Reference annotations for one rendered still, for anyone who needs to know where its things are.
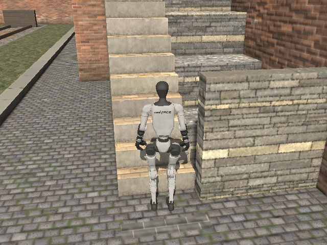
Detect stairs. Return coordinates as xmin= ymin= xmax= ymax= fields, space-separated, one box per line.
xmin=104 ymin=0 xmax=195 ymax=197

